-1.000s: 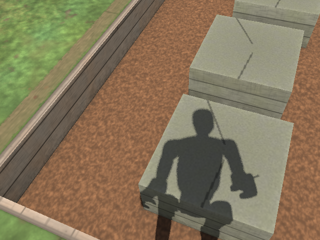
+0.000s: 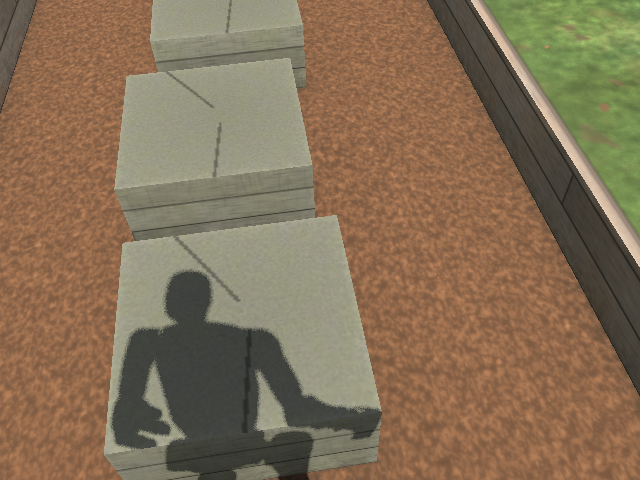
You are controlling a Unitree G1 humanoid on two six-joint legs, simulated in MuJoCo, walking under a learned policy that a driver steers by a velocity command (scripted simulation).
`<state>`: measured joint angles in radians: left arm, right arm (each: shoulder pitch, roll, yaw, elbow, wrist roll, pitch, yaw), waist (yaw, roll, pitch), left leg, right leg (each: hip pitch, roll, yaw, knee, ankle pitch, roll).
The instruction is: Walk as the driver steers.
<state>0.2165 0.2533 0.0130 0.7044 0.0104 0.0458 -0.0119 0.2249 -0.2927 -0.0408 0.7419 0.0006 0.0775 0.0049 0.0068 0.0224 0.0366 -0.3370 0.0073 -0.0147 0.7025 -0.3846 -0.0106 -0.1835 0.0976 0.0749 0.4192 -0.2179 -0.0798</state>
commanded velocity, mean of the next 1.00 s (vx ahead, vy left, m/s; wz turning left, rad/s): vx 0.04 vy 0.00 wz -0.03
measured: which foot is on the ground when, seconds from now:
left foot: up 0.00-0.06, down 0.08-1.00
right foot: down 0.00-0.86, up 0.88-1.00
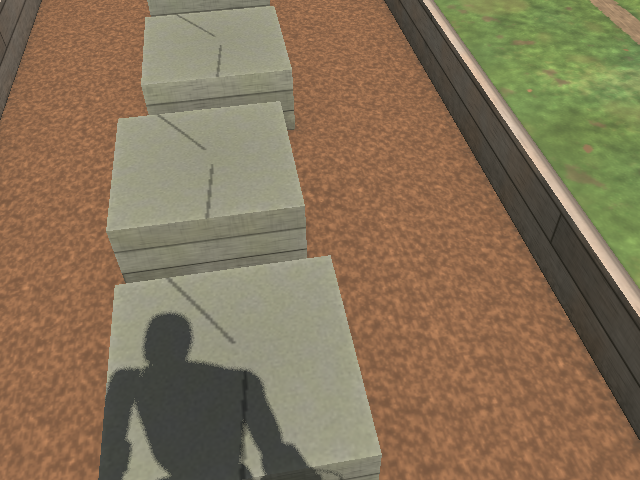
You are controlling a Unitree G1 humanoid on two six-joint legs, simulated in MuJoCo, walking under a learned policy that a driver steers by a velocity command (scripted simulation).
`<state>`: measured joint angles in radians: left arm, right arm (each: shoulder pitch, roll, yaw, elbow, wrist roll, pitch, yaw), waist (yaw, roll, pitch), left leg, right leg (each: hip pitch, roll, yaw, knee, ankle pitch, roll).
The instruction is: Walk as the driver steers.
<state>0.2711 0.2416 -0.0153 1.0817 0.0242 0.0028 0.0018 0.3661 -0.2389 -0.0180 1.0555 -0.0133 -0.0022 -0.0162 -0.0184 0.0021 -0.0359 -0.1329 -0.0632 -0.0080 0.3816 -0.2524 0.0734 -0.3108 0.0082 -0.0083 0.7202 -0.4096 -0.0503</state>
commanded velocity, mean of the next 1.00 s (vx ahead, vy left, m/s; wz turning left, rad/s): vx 0.45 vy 0.00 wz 0.12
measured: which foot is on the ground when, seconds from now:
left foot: down 0.00-0.12, up 0.14-0.52, down 0.54-1.00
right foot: up 0.00-0.10, down 0.12-0.58, up 0.60-1.00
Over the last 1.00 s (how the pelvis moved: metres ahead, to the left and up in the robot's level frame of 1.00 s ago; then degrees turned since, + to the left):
0.03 0.03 0.00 0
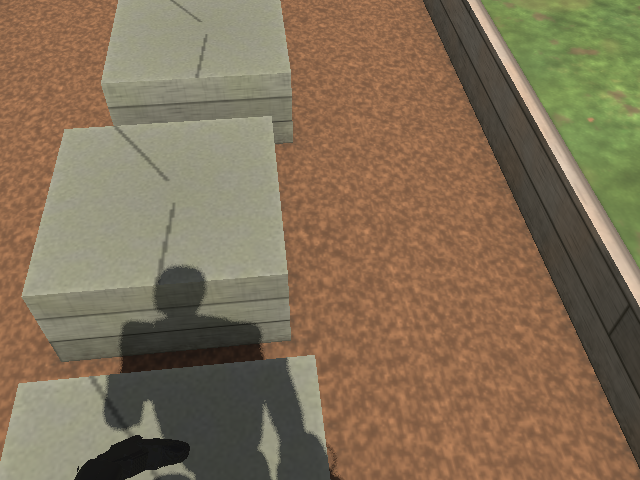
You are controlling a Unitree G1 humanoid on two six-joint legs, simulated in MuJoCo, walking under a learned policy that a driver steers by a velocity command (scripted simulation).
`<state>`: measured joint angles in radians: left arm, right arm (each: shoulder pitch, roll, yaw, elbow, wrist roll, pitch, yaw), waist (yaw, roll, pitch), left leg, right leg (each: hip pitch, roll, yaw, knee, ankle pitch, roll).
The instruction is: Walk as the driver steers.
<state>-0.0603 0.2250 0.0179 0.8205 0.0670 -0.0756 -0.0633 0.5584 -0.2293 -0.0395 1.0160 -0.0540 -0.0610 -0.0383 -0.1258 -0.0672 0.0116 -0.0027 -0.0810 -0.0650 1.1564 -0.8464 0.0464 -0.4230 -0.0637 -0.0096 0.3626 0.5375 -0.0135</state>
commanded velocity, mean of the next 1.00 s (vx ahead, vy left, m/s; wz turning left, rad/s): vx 0.50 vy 0.00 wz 0.47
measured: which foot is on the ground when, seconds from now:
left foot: down 0.00-0.02, up 0.04-0.34, down 0.36-0.66, up 0.68-1.00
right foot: up 0.00-0.04, down 0.06-0.38, up 0.40-0.68, down 0.70-1.00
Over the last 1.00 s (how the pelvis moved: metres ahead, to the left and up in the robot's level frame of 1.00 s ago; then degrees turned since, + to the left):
0.50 -0.07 -0.14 9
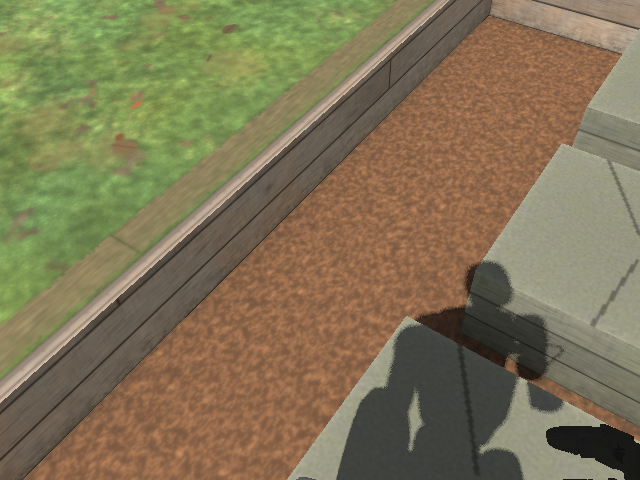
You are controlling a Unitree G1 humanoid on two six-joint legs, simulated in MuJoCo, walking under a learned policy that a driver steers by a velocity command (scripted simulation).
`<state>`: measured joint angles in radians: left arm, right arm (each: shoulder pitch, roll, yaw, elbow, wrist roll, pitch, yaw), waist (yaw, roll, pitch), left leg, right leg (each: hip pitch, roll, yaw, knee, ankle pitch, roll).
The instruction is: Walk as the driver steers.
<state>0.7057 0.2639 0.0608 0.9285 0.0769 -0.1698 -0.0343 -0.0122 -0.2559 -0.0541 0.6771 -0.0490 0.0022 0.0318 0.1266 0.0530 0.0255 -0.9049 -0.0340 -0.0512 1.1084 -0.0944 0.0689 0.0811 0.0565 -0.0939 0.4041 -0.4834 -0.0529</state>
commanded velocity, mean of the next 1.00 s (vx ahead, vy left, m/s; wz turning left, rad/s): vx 0.23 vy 0.00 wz -0.41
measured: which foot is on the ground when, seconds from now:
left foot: up 0.00-0.12, down 0.14-0.74, up 0.76-1.00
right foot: down 0.00-0.14, up 0.16-0.72, down 0.74-1.00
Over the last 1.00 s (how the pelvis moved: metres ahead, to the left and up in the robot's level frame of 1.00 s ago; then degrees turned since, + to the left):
0.73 0.19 0.11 27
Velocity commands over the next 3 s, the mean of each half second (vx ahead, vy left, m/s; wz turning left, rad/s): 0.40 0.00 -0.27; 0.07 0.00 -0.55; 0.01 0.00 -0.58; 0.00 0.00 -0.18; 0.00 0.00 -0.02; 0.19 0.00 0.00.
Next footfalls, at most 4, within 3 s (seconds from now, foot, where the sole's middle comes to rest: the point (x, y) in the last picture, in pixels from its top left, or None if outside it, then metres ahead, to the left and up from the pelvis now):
0.14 left None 0.39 0.08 -0.76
0.74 right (421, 473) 0.52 -0.08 -0.76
1.12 left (372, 429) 0.60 0.02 -0.76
1.56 right None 0.42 -0.15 -0.76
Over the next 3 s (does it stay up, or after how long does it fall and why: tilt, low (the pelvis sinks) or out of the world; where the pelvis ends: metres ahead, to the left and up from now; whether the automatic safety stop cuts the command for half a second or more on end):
stays up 0.49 -0.13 0.02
